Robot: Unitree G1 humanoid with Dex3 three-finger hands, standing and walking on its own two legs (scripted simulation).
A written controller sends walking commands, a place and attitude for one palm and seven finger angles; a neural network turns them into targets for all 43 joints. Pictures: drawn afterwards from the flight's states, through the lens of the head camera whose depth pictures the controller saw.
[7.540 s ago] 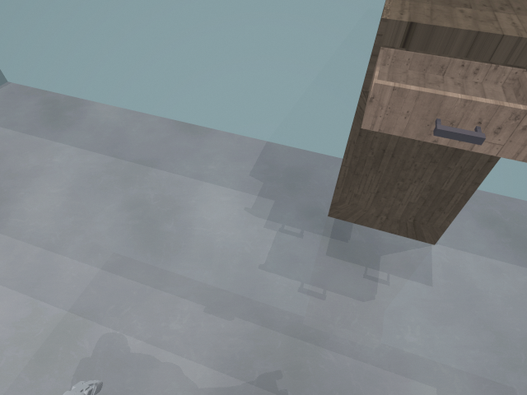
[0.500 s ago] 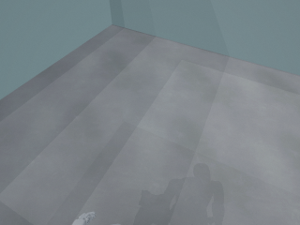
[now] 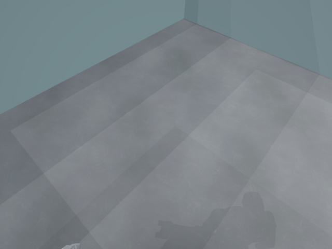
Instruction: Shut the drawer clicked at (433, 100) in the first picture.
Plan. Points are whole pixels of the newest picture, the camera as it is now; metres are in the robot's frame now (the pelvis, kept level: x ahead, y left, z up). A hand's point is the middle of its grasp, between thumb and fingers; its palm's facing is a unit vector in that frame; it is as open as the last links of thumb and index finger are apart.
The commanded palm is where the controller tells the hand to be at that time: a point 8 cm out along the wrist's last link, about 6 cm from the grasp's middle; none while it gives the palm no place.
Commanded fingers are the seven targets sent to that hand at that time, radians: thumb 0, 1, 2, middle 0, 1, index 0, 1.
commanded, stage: turn to face it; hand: left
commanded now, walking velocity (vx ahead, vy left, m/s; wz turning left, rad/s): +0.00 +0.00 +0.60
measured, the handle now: out of the picture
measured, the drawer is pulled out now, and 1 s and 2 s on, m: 0.23 0.23 0.23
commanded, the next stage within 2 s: none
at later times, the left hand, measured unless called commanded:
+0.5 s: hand out of the picture -0.05 +0.18 -0.17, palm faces +0.37 -0.89 -0.27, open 7.4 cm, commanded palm none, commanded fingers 0.00 0.90 0.90 -0.20 -0.30 -0.20 -0.30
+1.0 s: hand out of the picture -0.01 +0.20 -0.14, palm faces +0.58 -0.76 -0.30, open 7.4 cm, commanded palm none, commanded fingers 0.00 0.90 0.90 -0.20 -0.30 -0.20 -0.30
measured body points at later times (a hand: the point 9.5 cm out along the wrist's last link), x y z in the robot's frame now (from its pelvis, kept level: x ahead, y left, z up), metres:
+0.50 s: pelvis -0.01 -0.03 +0.00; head +0.04 -0.01 +0.44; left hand -0.07 +0.23 -0.15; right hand +0.17 -0.24 -0.15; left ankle -0.07 +0.09 -0.72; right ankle -0.01 -0.14 -0.74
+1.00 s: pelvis +0.01 -0.04 -0.01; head +0.05 -0.05 +0.44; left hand -0.04 +0.23 -0.12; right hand +0.22 -0.21 -0.17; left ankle -0.08 +0.07 -0.70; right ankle +0.08 -0.12 -0.74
